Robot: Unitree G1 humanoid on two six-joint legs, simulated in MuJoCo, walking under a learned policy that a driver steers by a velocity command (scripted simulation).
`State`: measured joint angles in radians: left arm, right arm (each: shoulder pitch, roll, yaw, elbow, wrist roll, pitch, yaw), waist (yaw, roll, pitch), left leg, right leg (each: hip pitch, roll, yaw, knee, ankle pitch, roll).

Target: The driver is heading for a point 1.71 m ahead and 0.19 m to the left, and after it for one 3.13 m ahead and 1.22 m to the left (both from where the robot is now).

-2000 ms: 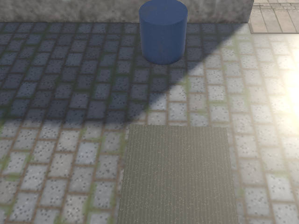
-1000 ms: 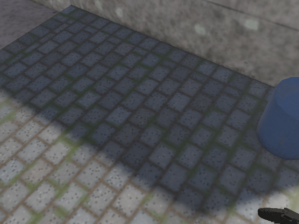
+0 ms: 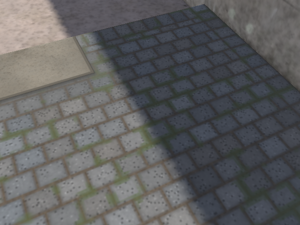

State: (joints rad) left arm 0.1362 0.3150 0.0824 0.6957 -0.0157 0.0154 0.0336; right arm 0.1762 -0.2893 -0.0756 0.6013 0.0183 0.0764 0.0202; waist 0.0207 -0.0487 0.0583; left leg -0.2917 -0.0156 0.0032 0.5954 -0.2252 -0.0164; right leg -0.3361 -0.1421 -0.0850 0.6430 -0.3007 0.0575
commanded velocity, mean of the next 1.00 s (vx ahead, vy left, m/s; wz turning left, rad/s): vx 0.23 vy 0.00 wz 0.38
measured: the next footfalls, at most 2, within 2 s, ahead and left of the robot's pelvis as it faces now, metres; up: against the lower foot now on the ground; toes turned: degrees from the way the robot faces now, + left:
right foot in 0.48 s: +0.11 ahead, -0.10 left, +0.01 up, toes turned +21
left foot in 0.94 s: +0.21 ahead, +0.25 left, -0.02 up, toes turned +20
